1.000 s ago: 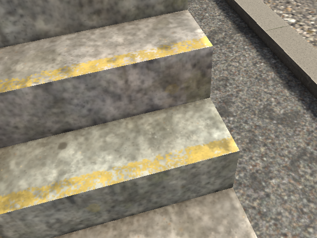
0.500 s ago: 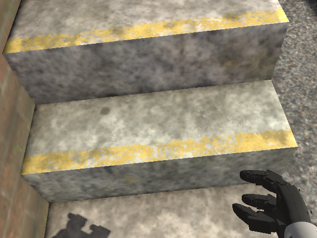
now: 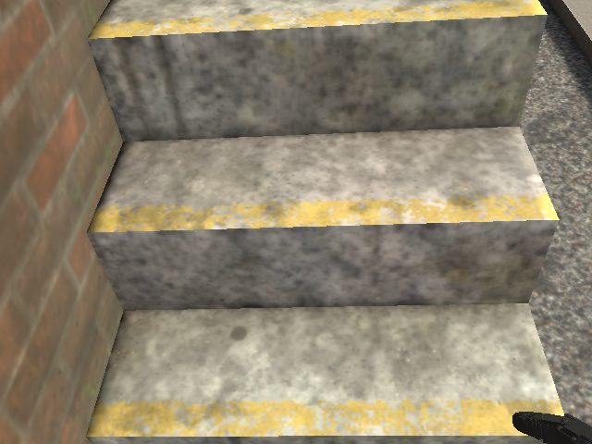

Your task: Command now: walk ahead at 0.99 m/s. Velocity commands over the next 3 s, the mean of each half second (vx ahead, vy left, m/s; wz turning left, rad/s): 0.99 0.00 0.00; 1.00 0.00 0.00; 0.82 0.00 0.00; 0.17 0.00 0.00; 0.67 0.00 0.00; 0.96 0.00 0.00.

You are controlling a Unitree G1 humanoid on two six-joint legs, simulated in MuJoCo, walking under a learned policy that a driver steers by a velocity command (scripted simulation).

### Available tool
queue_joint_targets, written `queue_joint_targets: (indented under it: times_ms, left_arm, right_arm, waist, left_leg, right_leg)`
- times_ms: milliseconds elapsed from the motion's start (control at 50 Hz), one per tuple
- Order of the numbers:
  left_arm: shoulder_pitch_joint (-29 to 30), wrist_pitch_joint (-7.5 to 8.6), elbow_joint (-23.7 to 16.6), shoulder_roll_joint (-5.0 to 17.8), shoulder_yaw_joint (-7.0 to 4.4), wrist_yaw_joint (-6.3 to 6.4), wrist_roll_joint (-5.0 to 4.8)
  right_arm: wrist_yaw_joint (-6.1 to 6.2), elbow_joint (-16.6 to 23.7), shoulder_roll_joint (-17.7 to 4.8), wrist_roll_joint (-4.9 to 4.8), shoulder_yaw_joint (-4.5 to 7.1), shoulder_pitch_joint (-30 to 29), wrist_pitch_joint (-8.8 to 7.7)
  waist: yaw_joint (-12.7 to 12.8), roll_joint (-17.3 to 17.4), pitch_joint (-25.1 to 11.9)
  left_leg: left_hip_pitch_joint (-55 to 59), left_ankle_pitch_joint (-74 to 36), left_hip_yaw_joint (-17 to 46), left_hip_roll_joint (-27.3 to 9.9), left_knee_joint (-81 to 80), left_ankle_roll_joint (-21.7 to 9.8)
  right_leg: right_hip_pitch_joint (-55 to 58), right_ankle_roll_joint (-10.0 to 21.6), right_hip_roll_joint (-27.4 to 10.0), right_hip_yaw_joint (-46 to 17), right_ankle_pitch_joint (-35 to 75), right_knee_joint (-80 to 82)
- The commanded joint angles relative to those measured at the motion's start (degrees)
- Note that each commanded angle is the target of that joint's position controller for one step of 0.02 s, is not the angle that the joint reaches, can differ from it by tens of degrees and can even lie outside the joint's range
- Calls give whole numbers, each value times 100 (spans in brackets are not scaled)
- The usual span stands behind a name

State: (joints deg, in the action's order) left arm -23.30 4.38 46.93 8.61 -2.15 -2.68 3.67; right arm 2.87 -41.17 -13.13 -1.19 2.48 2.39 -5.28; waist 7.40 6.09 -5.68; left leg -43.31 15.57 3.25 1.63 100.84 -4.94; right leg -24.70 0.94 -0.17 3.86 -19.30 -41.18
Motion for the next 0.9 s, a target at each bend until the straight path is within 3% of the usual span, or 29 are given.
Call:
queue_joint_targets:
  times_ms: [20,40,80,140,200,240,260,280,300,320,340,360,380,400,420,440,480,520,540,580,640,680,720,760,800,820,840,880,900]
  left_arm:
    - [-240,346,-100,967,-305,158,50]
    - [-349,399,-85,796,-239,190,8]
    - [-519,496,-29,932,-270,224,-9]
    - [-1120,674,401,1211,-411,172,-68]
    - [-679,737,362,1221,-399,199,-108]
    - [-519,753,358,1267,-403,250,-56]
    - [-420,674,378,1194,-413,246,-153]
    - [-29,615,426,1193,-402,220,-156]
    - [747,395,183,1257,-384,172,-229]
    - [118,248,163,1328,-410,179,-442]
    - [279,229,193,1720,-463,127,-384]
    - [1394,343,18,1916,-644,86,-651]
    - [1938,336,-482,1132,-612,-92,-907]
    - [2175,235,-555,688,-514,-108,-449]
    - [1969,82,-688,294,-410,-110,-135]
    - [1528,-49,-584,126,-270,-124,-7]
    - [974,-343,-410,3,-100,-100,218]
    - [1111,-699,-458,-120,-7,-70,108]
    - [1524,-777,-593,-400,93,-12,54]
    - [1723,-739,-649,-249,85,-16,-48]
    - [1644,-936,-447,-87,-19,64,-106]
    - [2239,-953,-733,-297,82,131,-81]
    - [2425,-986,-866,-343,171,95,-108]
    - [3195,-950,-1287,-311,299,25,-292]
    - [3368,-938,-1555,-237,288,-45,-292]
    - [3552,-953,-1637,-133,285,-72,-293]
    - [3406,-1023,-1612,-278,294,-53,-119]
    - [3873,-935,-1904,-285,361,-68,-16]
    - [3959,-843,-1837,-216,400,-138,-66]
  right_arm:
    - [56,1330,204,197,-192,-1026,-182]
    - [-30,1293,125,255,-182,-913,-152]
    - [-172,1125,106,183,-135,-740,-61]
    - [-22,1467,485,177,-224,-1305,166]
    - [104,1972,368,166,-208,-1990,242]
    - [111,2320,360,42,-247,-2373,277]
    - [144,2617,435,74,-364,-2649,295]
    - [175,2785,405,-43,-444,-2573,308]
    - [118,2545,173,-147,-413,-2081,303]
    - [242,2153,269,-350,-335,-1281,392]
    - [149,1362,-10,-241,-147,771,394]
    - [172,963,-834,27,174,2679,375]
    - [380,636,-1882,79,493,3297,420]
    - [517,918,-1749,165,390,2131,335]
    - [444,938,-1702,65,362,1099,238]
    - [290,784,-1370,-20,311,310,229]
    - [162,229,-421,-99,38,-37,71]
    - [128,-107,-182,-35,-55,361,-127]
    - [97,-267,-360,-10,19,736,-204]
    - [33,-331,-391,-32,29,1335,-379]
    - [27,-242,-448,-148,-27,1728,-334]
    - [-4,-202,-679,-156,-25,1994,-311]
    - [74,-188,-638,-178,-59,2409,-189]
    - [214,-92,-718,-176,-49,2601,-83]
    - [285,-65,-835,-208,1,2606,-124]
    - [290,-72,-865,-312,42,2841,-159]
    - [329,-277,-809,-282,76,3154,-148]
    - [341,-519,-659,-238,148,3611,-66]
    - [319,-466,-489,-329,100,3350,-83]
  waist:
    - [-488,-471,33]
    - [-505,-144,45]
    - [-372,-326,96]
    - [-157,-924,704]
    - [-144,-1717,907]
    - [-137,-1789,867]
    - [-272,-1677,960]
    - [-405,-1886,1088]
    - [-690,-1558,841]
    - [-616,-1749,-56]
    - [-1441,-2089,-1273]
    - [-2546,-1362,-2030]
    - [-2657,1116,-2272]
    - [-2080,1072,-2267]
    - [-1243,551,-1846]
    - [-520,295,-1286]
    - [21,226,-257]
    - [83,-114,222]
    - [-56,-173,551]
    - [-259,-225,904]
    - [-231,-98,1245]
    - [-325,-85,1441]
    - [-440,-555,1581]
    - [-662,-381,1705]
    - [-635,99,1423]
    - [-812,219,1335]
    - [-826,446,1109]
    - [-1106,296,868]
    - [-1065,-28,916]
  left_leg:
    - [-2184,46,1033,-58,2902,-138]
    - [-2088,-133,1067,-71,2478,-208]
    - [-2154,-98,827,136,2352,-211]
    - [-3616,1027,427,-83,3335,-214]
    - [-4114,1917,135,-684,3251,-208]
    - [-3943,2051,-28,-936,2940,-157]
    - [-3448,2064,1,-1188,1498,-276]
    - [-2347,1856,-395,-1279,-240,-348]
    - [119,1500,-1398,-963,-2715,-276]
    - [1669,1983,-1390,-249,-2547,-230]
    - [2569,1739,-1573,471,-2529,-123]
    - [3532,2769,979,113,-4211,21]
    - [4763,3790,4209,-1216,-7271,32]
    - [4195,3583,5772,-1860,-8631,219]
    - [3536,2926,5503,-2021,-8489,407]
    - [2865,2851,4637,-2000,-7703,256]
    - [1707,2484,2667,-1846,-6587,83]
    - [1390,1998,1818,-1849,-6849,141]
    - [1613,1668,1457,-1855,-7001,106]
    - [2186,1060,879,-1804,-7550,49]
    - [2132,662,501,-1872,-8107,-187]
    - [2738,1029,378,-2062,-8353,-168]
    - [2852,793,53,-2092,-8524,22]
    - [2778,1124,-60,-2071,-9210,47]
    - [3448,1103,-142,-2124,-9516,-34]
    - [3869,647,-152,-2271,-10085,-252]
    - [4697,-123,-194,-2238,-10014,-385]
    - [5834,-1859,-464,-2104,-9856,-478]
    - [5594,-3528,-1010,-1955,-9972,-391]
  right_leg:
    - [1619,1214,-2169,-2611,81,2326]
    - [1742,996,-1998,-2331,52,2218]
    - [2129,972,-1924,-1990,211,2265]
    - [2720,1156,-2227,-2043,-53,2820]
    - [2474,997,-2336,-1658,-42,3350]
    - [2253,926,-2289,-1202,105,3761]
    - [1825,615,-2011,-925,96,4036]
    - [1196,588,-1644,-354,532,4628]
    - [-238,844,-1063,179,1309,5291]
    - [40,1187,-1122,-159,4971,4483]
    - [1024,1259,-1261,61,9766,2514]
    - [590,879,-1092,-351,9121,-175]
    - [-1418,359,342,-1280,4272,-2614]
    - [-2204,186,953,-2844,2133,-5239]
    - [-2650,-9,1180,-3129,2323,-6943]
    - [-2943,7,957,-2621,2606,-7420]
    - [-3218,49,848,-2211,2720,-7889]
    - [-3467,58,834,-2011,2145,-8021]
    - [-4138,104,764,-1946,1646,-8123]
    - [-4838,219,776,-1770,1185,-7915]
    - [-5264,74,903,-1636,1159,-8667]
    - [-6520,117,846,-1576,657,-9612]
    - [-6703,10,671,-1471,718,-9425]
    - [-6655,-33,411,-892,415,-8613]
    - [-6807,131,152,-633,330,-8307]
    - [-6694,266,-102,-85,-87,-8048]
    - [-6874,414,-406,138,-131,-8444]
    - [-6971,787,-625,217,-926,-7778]
    - [-5997,984,-545,584,-1112,-6474]
